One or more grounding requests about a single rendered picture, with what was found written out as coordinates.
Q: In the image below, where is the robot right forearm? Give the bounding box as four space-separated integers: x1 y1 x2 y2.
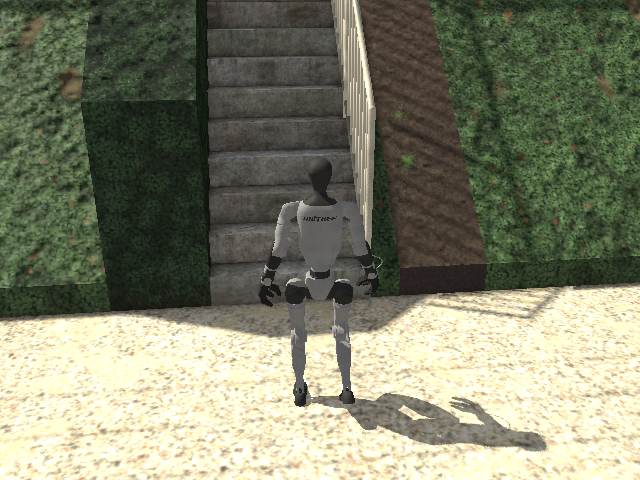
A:
358 241 378 279

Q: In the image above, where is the left robot hand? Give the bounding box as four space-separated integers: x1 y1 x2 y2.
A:
258 281 281 307

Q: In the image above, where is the left robot upper arm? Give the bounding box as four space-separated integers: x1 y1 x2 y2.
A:
272 201 299 258

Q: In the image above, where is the robot left forearm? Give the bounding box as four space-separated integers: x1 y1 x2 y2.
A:
261 242 282 286

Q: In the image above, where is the right robot upper arm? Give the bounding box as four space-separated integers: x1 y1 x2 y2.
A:
341 201 368 256

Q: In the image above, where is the humanoid robot torso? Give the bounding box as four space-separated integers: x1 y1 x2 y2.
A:
297 196 344 300

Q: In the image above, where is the left robot thigh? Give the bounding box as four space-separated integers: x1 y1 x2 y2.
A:
285 278 307 347

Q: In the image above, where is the right robot hand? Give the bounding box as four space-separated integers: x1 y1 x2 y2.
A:
356 275 380 295

